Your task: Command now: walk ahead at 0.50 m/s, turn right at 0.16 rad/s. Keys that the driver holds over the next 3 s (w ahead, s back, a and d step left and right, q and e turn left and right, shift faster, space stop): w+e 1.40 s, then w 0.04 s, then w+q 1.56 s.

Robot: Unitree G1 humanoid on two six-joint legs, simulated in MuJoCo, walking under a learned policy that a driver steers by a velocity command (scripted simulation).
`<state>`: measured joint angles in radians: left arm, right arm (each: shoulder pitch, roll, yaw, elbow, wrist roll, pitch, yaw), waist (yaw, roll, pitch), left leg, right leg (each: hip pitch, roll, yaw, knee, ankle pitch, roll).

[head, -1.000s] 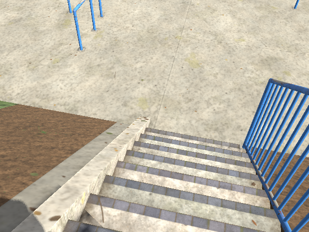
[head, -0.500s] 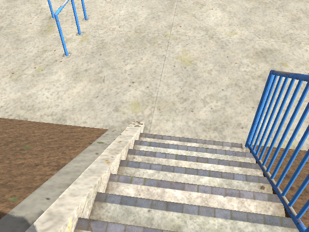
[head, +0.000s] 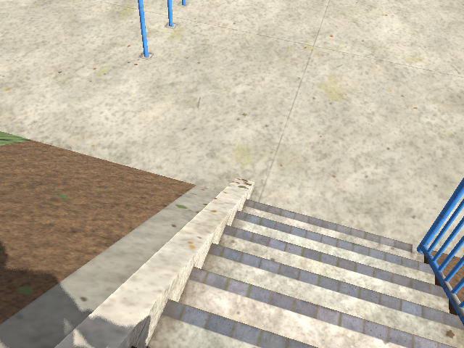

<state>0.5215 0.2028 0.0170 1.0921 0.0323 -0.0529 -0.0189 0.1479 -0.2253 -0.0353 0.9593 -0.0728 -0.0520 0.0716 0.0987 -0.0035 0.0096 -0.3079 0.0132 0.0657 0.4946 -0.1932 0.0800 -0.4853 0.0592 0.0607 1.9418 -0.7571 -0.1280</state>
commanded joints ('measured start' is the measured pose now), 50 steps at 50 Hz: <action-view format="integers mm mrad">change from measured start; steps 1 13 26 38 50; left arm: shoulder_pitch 52 -190 296 -95 -30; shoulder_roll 100 51 218 84 15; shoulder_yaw -1 -5 86 -23 -38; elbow -75 -90 123 -139 -252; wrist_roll -24 54 85 64 -1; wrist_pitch -66 -38 -33 -124 -25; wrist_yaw -59 -63 -55 13 -66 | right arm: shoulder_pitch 354 463 386 173 307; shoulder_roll -165 43 -153 -42 -21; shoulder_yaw -27 85 16 53 35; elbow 94 180 179 -78 -7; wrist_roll -93 -60 -53 -17 -55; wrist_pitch -4 -110 -7 -35 -39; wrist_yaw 55 -60 6 -26 16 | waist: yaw -182 -94 145 -79 -12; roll -21 65 -213 40 -33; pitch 59 78 -19 95 141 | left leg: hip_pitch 374 -131 -300 34 -9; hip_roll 358 214 69 100 414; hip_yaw -364 -51 54 -118 -324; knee -101 148 1345 96 -68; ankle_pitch -103 126 -55 819 412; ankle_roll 187 75 -55 -99 150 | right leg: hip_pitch -753 -256 861 -333 -704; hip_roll -62 -119 -122 -58 -195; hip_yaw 159 58 -158 58 126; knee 72 -1094 -1705 -1045 -3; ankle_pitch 423 1312 1258 229 545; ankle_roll -2 69 -57 -32 53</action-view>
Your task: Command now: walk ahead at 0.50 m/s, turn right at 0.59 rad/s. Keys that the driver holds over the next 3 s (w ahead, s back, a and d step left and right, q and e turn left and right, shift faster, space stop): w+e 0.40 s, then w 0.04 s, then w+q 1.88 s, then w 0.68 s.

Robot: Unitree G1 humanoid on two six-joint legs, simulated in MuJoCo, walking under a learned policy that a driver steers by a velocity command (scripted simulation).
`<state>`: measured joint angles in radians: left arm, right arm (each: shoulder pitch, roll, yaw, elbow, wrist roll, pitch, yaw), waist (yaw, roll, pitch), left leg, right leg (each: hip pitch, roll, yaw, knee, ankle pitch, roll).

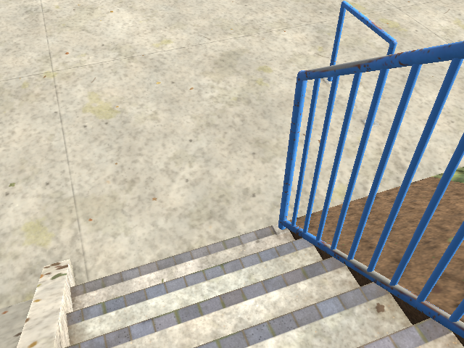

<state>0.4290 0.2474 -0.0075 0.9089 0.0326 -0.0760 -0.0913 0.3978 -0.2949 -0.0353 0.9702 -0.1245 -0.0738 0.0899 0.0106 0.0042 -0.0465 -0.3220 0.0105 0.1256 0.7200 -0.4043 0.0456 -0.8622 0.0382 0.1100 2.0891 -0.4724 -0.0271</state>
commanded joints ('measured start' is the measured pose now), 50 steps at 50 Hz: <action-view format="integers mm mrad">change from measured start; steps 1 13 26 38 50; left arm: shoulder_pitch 90 -156 267 72 -528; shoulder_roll -61 45 13 -26 55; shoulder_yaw -26 23 33 7 -33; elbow -68 -77 136 -64 -255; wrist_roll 14 32 16 46 88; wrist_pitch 9 -11 -87 -45 -11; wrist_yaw -11 -13 39 -61 14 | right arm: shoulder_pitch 36 298 -248 328 285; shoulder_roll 120 -15 24 -308 -46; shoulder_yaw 57 56 12 -84 29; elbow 15 197 -189 20 32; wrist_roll -3 3 75 57 98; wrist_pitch -43 -69 -73 -56 -114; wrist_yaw -34 -86 6 -32 -92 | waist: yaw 108 -27 97 -37 -211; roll -3 41 74 49 80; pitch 258 143 91 -11 98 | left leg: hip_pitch -97 351 -877 688 372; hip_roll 352 336 18 225 58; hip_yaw -309 -158 -356 -638 -765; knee -311 -122 728 -47 381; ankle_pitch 601 800 -97 1371 433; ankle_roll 135 97 -14 351 240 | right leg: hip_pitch -310 -404 737 -325 -381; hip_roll -202 -81 -308 28 -66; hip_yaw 85 28 570 3 -1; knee -275 -678 -1298 115 -1092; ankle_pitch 391 375 204 -184 261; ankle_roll -73 -43 -378 -38 110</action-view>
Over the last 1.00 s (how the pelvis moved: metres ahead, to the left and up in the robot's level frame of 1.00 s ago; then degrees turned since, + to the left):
0.55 -0.05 -0.40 -33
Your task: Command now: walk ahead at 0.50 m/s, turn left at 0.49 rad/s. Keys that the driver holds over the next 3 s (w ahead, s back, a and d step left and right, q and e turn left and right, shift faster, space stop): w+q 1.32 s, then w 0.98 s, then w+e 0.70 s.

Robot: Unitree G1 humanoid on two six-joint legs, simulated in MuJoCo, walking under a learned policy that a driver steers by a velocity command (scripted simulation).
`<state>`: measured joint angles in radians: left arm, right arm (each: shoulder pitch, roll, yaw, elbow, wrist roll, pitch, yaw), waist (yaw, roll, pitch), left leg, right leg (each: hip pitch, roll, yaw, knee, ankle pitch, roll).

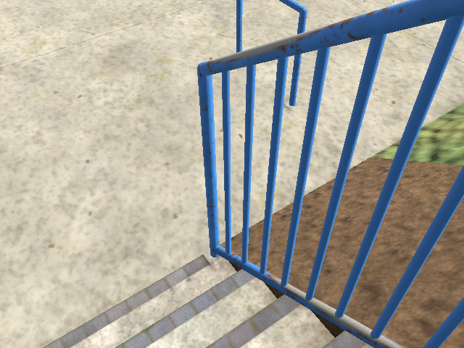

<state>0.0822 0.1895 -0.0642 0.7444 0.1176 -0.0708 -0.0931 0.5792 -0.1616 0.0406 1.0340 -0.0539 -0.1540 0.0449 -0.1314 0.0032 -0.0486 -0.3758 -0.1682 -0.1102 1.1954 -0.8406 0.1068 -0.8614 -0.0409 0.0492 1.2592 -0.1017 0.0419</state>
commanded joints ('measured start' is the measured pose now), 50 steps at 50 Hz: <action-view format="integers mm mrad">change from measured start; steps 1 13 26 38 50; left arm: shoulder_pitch -289 -165 54 678 440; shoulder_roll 113 82 -18 277 51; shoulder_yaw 28 37 29 110 16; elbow -113 -28 -1 199 280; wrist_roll -14 -23 -15 -20 -10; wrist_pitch -25 -125 -3 -14 -88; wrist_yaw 10 124 25 12 92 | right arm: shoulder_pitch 348 -17 -97 61 -379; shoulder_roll -109 -33 -69 -30 -153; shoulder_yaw -45 -87 -14 -15 -35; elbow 48 -36 -27 -53 -167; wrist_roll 28 -80 -62 -8 -52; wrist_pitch -21 49 42 49 58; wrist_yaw -72 -39 29 95 76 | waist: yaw -159 -31 165 171 155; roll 0 -7 33 -253 -41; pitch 46 97 92 -250 108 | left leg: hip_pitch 551 391 -276 -583 -675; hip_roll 186 168 278 -52 335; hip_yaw -528 179 -498 -74 -96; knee -50 -275 -464 918 -182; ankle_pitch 1054 1337 882 102 1197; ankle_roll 123 -153 293 -32 -47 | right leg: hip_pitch -395 -285 -9 1551 629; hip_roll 56 -58 -95 -316 -277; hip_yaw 68 -229 105 138 62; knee -280 -346 141 -528 -714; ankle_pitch -267 -618 193 1166 25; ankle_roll -8 -41 26 -427 -279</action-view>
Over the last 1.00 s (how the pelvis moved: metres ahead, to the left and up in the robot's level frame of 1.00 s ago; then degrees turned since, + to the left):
0.47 -0.09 -0.27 -6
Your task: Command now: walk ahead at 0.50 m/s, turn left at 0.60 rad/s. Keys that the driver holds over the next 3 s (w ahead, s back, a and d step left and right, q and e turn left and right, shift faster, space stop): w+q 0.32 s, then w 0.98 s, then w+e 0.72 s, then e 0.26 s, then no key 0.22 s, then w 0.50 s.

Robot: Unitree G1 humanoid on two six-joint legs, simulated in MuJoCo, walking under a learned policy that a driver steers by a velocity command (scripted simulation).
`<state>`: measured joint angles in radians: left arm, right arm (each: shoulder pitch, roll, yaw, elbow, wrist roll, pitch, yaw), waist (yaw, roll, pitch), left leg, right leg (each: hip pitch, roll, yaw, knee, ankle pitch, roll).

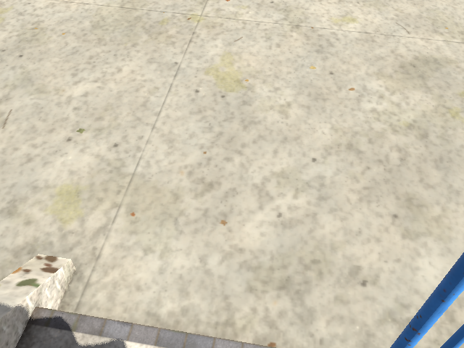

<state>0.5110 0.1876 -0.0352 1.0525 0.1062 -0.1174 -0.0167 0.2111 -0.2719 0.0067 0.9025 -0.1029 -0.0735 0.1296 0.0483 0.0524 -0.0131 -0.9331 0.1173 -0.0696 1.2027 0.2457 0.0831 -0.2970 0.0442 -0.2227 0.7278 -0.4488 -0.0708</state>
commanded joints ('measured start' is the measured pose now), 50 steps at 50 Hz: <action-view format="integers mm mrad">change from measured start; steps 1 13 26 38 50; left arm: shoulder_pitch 117 203 -132 -208 -103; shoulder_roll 58 101 -3 173 117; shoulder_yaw -14 23 56 80 12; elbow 25 106 -55 -88 24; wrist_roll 15 -10 8 -43 -32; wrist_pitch -42 36 35 19 -57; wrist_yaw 20 53 -40 -29 -17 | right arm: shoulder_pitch -51 -363 179 336 -6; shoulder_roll -30 26 -38 -148 65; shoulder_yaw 8 31 -47 -35 -7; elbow -40 -75 102 80 -78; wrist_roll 7 -27 55 -1 10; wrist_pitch -25 34 -38 4 -9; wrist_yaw -27 -43 -42 -76 -9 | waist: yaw -4 119 -5 -38 -97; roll -122 -82 -1 -122 -150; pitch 86 226 103 103 110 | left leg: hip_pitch -235 307 434 475 293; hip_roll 46 -12 84 20 0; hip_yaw -163 109 -35 -96 26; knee -217 -841 -836 -44 88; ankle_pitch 78 -37 -179 -551 58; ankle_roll -31 -30 255 50 -31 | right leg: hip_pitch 193 204 -158 264 -397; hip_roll -413 -404 -167 -80 -203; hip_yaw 411 247 224 150 388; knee -161 64 380 -333 -318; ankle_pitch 381 286 368 761 391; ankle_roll -176 -88 19 50 -192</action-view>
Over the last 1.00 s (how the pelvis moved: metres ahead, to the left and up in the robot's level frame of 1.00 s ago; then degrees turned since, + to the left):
0.52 0.02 -0.31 34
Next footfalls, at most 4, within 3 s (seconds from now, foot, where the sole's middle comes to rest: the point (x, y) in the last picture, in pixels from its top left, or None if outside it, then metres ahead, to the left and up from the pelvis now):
0.34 left None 0.28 0.18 -0.93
0.78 right None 0.57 0.02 -1.12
1.32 left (171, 300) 0.91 0.31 -1.31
1.76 right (228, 244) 1.21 0.08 -1.31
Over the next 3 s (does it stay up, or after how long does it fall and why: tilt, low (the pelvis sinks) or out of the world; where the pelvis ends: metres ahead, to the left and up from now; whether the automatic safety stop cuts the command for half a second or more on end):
stays up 1.47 0.14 -0.54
